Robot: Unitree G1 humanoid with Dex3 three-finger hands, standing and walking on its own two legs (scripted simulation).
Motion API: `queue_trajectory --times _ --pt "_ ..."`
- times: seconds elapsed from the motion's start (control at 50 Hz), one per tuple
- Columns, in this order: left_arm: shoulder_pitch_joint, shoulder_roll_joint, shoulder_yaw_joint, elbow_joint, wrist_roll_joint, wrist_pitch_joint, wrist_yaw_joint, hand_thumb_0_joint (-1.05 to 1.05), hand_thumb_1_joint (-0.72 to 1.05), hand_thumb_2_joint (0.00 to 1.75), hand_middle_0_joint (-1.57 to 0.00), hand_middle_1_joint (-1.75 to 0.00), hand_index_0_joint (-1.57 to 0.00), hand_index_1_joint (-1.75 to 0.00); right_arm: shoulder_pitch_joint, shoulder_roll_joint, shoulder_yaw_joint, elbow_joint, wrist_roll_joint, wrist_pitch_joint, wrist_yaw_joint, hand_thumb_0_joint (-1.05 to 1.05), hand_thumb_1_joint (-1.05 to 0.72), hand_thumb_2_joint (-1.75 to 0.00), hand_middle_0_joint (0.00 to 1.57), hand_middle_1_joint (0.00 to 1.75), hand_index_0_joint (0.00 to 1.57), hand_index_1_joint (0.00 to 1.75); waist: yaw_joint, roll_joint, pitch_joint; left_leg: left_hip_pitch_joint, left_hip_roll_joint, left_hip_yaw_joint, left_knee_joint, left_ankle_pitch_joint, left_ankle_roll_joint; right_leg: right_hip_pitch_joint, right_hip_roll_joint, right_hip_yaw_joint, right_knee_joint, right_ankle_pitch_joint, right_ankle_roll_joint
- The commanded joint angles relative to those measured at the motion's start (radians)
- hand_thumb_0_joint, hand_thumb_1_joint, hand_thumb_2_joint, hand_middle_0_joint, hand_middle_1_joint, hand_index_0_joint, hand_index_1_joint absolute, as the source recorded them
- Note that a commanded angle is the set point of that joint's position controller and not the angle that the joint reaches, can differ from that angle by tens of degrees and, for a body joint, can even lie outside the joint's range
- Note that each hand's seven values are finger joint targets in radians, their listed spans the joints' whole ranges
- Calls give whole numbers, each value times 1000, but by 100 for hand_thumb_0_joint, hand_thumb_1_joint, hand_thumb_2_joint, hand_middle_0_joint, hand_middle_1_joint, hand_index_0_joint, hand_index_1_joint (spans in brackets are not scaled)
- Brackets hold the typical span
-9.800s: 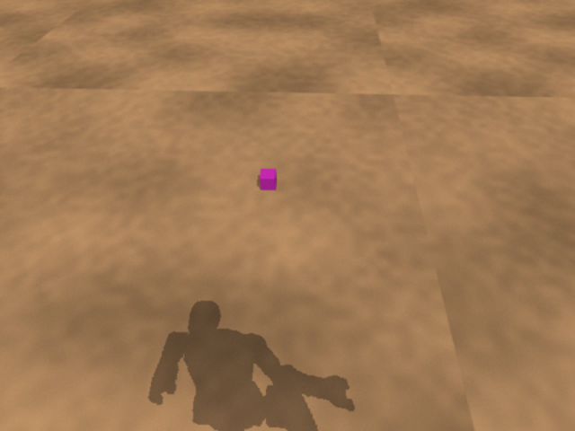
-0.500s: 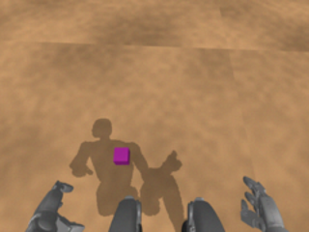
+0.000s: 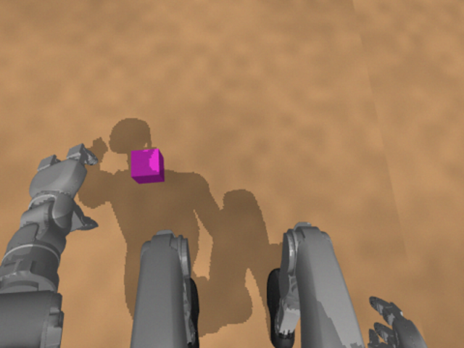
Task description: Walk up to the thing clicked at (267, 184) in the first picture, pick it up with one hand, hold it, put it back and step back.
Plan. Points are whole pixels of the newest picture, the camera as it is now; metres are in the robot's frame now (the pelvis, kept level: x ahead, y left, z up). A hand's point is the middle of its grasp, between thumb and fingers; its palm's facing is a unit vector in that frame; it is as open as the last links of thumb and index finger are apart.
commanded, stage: rise first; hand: left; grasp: from above
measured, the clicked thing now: (148, 166) +0.53 +0.25 -0.41
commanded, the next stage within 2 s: approach in 1.34 s
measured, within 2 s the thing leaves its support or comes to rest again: neither
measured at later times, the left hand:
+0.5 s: hand (96, 178) +0.44 +0.31 -0.22, palm faces -0.47 -0.06 -0.88, open 13.8 cm
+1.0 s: hand (108, 169) +0.48 +0.30 -0.27, palm faces -0.45 -0.03 -0.89, open 14.1 cm
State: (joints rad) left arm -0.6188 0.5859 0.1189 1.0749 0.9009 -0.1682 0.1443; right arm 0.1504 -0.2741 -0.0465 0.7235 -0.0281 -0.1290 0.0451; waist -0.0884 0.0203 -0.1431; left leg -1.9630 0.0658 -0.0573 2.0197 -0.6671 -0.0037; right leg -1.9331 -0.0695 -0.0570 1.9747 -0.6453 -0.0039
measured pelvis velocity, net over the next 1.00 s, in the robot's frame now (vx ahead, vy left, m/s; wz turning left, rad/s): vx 0.00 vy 0.01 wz -0.07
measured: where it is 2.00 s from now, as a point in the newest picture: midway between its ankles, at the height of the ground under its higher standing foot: (234, 327)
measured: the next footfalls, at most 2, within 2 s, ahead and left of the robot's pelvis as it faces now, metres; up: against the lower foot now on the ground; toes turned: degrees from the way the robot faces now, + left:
none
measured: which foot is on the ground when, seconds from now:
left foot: down 0.00-1.00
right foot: down 0.00-1.00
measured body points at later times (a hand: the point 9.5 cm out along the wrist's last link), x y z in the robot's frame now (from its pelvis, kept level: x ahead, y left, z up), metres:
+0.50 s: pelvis -0.01 +0.01 -0.08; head +0.22 +0.06 +0.30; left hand +0.47 +0.31 -0.17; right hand +0.04 -0.27 -0.19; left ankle +0.08 +0.13 -0.42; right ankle +0.09 -0.13 -0.42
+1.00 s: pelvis +0.00 +0.01 -0.10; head +0.25 +0.07 +0.26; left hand +0.50 +0.30 -0.22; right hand +0.03 -0.27 -0.20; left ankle +0.08 +0.13 -0.42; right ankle +0.09 -0.13 -0.42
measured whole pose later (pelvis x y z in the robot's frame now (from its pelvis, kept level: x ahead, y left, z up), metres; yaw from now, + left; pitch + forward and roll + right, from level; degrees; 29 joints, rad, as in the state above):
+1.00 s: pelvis +0.00 +0.01 -0.10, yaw -4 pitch +35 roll -8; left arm -0.98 0.81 0.13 1.42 1.29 -0.25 0.35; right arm 0.16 -0.28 0.04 0.74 -0.15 -0.04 0.13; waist -0.23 -0.02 -0.03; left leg -2.29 0.06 -0.11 2.36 -0.70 0.03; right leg -2.22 -0.06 -0.07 2.26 -0.66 0.03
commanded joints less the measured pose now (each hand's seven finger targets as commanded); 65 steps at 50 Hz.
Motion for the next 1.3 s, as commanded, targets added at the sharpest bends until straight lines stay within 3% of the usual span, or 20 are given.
queue_trajectory --times 0.0,0.1,0.14,0.18,0.2,0.22,0.32,0.38,0.48,0.5,0.54,0.62,0.64,0.68,0.72,0.78,0.82,1.06,1.08,1.28 --pt "-287 338 72 -71 66 -35 58 0 -45 94 -3 -112 -6 -108 153 -199 -68 -56 -10 -6 -3 0 -82 -88 20 30 20 30 -9 103 -636 374 -57 38 -196 109 31 311 56 -9 -215 98 -26" --pt "-378 351 51 -23 133 -53 89 0 -44 93 -4 -109 -7 -105 168 -205 -62 -41 -26 27 10 0 -84 -89 20 30 20 30 -40 159 -606 368 -54 12 -159 104 25 203 54 -33 -141 99 -31" --pt "-416 398 72 -27 156 -57 106 0 -44 92 -4 -109 -8 -105 168 -216 -63 -38 -32 40 14 0 -85 -89 20 30 20 30 -37 175 -627 381 -52 9 -144 104 25 175 54 -37 -121 100 -31" --pt "-439 372 47 11 181 -59 114 0 -44 92 -4 -107 -8 -103 181 -218 -54 -29 -39 52 22 0 -86 -89 20 30 20 30 -63 200 -600 368 -53 3 -127 116 22 145 52 -43 -98 113 -31" --pt "-457 411 66 7 193 -64 121 0 -44 92 -4 -108 -8 -104 181 -222 -55 -26 -42 58 23 0 -87 -89 20 30 20 30 -57 188 -605 354 -53 1 -115 109 24 137 52 -46 -86 108 -32" --pt "-419 381 48 64 209 -60 122 0 -45 93 -4 -106 -8 -103 187 -222 -49 -21 -46 63 26 0 -87 -90 20 30 20 30 -63 185 -592 359 -53 1 -104 128 23 126 51 -47 -81 121 -30" --pt "-534 424 44 60 256 -83 142 0 -46 93 -5 -106 -8 -102 184 -228 -44 -15 -62 74 38 0 -89 -90 20 30 20 30 -83 225 -577 304 -56 1 -72 71 27 75 52 -54 -43 85 -32" --pt "-554 420 36 84 281 -92 155 0 -47 94 -5 -104 -8 -101 192 -238 -40 -9 -70 82 43 0 -89 -90 20 30 20 30 -92 235 -584 319 -55 -10 -52 92 23 36 49 -61 -16 103 -30" --pt "-611 467 50 98 324 -100 181 0 -49 94 -5 -103 -8 -100 207 -237 -32 2 -87 91 51 0 -91 -90 20 30 20 30 -105 234 -604 294 -59 4 -6 113 28 45 52 -61 2 121 -31" --pt "-592 442 39 129 334 -99 185 0 -49 94 -5 -103 -8 -100 210 -238 -29 6 -91 93 54 0 -91 -90 20 30 20 30 -110 229 -597 294 -58 4 4 132 28 43 50 -61 5 138 -27" --pt "-593 464 50 135 347 -102 194 0 -50 94 -6 -103 -8 -100 215 -242 -26 8 -96 95 56 0 -91 -91 20 30 20 30 -103 230 -611 291 -61 8 17 151 29 46 53 -60 13 149 -28" --pt "-627 489 55 141 375 -107 210 0 -50 95 -6 -102 -8 -99 227 -243 -17 16 -113 103 65 0 -91 -90 20 30 20 30 -122 232 -626 274 -60 11 48 189 32 66 56 -64 33 183 -25" --pt "-661 504 61 129 372 -113 217 0 -50 95 -6 -102 -8 -100 227 -245 -21 19 -111 103 64 0 -91 -90 20 30 20 30 -124 225 -618 258 -57 11 54 171 34 53 59 -64 35 173 -26" --pt "-628 465 38 182 379 -110 218 0 -51 96 -6 -102 -8 -100 225 -240 -9 14 -119 102 69 0 -91 -90 20 30 20 30 -133 221 -593 233 -61 17 58 156 35 58 60 -65 29 162 -24" --pt "-624 490 60 199 375 -101 228 0 -51 96 -6 -102 -7 -100 224 -247 -9 19 -120 100 68 0 -91 -90 20 30 20 30 -122 222 -591 254 -55 7 60 158 33 34 59 -70 41 159 -25" --pt "-643 470 40 206 383 -90 237 0 -53 97 -6 -102 -7 -100 231 -248 -1 21 -126 96 72 0 -91 -91 20 30 20 30 -137 263 -586 275 -51 0 62 174 28 12 59 -78 59 176 -27" --pt "-663 479 52 207 374 -83 246 0 -52 97 -6 -101 -7 -99 234 -256 -2 21 -126 92 73 0 -91 -90 20 30 20 30 -143 264 -583 270 -50 -4 61 175 28 3 59 -78 62 181 -26" --pt "-669 519 57 186 368 -69 243 0 -54 98 -6 -100 -7 -99 251 -263 12 14 -125 90 83 0 -91 -91 20 30 20 30 -153 293 -604 247 -50 0 97 208 28 35 63 -78 86 220 -25" --pt "-643 498 47 216 371 -65 241 0 -55 99 -6 -100 -6 -99 253 -265 17 15 -127 90 84 0 -91 -91 20 30 20 30 -160 286 -575 243 -50 -2 99 207 28 23 61 -80 82 219 -23" --pt "-669 516 54 215 366 -66 252 0 -55 99 -6 -99 -6 -98 252 -274 24 2 -124 88 90 0 -91 -90 20 30 20 30 -176 288 -559 215 -49 -4 110 179 31 7 65 -90 93 203 -24"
